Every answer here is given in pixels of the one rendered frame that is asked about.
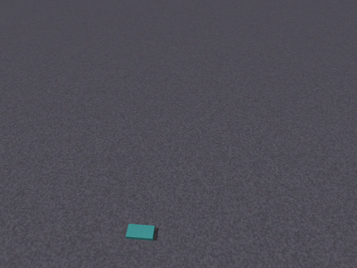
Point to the small box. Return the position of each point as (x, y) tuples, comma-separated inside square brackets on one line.
[(140, 232)]

